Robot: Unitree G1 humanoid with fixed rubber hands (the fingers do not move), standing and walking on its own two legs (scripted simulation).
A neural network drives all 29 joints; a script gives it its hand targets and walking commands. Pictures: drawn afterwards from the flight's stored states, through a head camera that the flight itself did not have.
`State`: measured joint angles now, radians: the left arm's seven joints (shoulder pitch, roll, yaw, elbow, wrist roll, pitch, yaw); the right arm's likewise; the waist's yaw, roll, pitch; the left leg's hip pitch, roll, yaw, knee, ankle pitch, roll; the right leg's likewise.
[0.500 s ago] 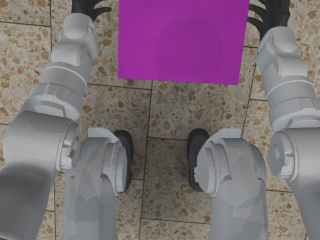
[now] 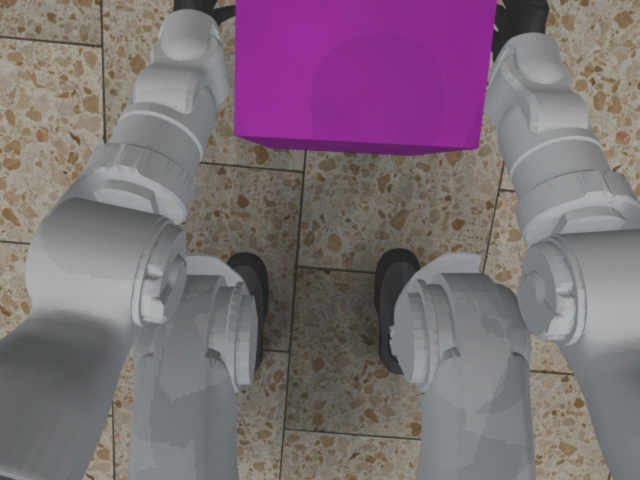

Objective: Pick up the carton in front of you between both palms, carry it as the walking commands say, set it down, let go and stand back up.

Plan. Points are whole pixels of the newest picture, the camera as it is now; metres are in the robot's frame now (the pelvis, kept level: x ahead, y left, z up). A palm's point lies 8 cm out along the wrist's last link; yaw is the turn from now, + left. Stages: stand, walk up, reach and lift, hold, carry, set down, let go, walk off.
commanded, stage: reach and lift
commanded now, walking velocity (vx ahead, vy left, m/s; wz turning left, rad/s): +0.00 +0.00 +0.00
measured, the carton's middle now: (352, 57) +0.52 -0.04 -0.25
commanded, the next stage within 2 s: none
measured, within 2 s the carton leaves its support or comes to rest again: leaves its support in 0.08 s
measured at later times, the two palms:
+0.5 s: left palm out of the picture +0.51 +0.12 -0.01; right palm out of the picture +0.49 -0.18 -0.01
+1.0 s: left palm out of the picture +0.48 +0.12 +0.14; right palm out of the picture +0.46 -0.18 +0.13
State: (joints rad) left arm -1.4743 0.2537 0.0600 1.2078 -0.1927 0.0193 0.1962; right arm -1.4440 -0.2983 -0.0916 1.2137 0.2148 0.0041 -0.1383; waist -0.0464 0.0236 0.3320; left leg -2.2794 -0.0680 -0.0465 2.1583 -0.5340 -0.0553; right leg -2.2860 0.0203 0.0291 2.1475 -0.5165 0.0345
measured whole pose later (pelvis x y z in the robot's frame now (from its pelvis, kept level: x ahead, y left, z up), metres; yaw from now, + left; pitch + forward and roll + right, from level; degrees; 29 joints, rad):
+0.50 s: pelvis +0.00 +0.00 +0.06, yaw +0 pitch +41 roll +0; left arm -1.11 0.03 0.43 0.83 0.14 0.29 0.12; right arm -1.09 -0.09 -0.42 0.82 -0.12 0.31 -0.07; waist -0.03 0.03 -0.09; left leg -2.15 -0.12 -0.07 1.97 -0.53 -0.07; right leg -2.17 0.09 0.07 1.96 -0.51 0.07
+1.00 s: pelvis +0.03 +0.00 +0.18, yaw -1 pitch +38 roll +0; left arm -0.80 -0.06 0.39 0.65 0.15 0.32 0.09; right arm -0.79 0.02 -0.38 0.63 -0.15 0.34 -0.05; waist -0.02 0.03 -0.23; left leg -1.72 -0.12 -0.10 1.57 -0.52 -0.05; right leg -1.74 0.09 0.10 1.56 -0.49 0.06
